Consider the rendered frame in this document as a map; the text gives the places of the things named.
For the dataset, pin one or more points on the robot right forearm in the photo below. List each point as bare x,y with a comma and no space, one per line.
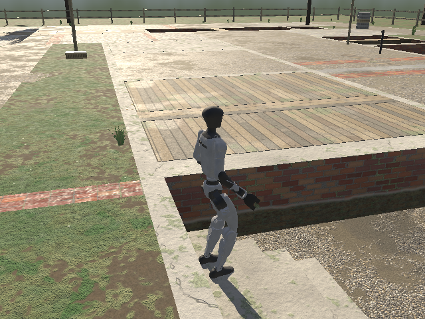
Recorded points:
234,188

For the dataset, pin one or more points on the left robot foot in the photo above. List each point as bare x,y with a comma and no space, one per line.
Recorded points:
211,259

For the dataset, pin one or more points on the right robot upper arm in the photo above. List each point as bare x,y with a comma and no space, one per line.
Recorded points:
220,149

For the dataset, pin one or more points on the left robot upper arm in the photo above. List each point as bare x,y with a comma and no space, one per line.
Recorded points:
196,153

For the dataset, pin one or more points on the right robot thigh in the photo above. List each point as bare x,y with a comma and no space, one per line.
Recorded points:
223,203

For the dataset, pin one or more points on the right robot hand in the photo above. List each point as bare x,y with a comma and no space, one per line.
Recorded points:
250,199

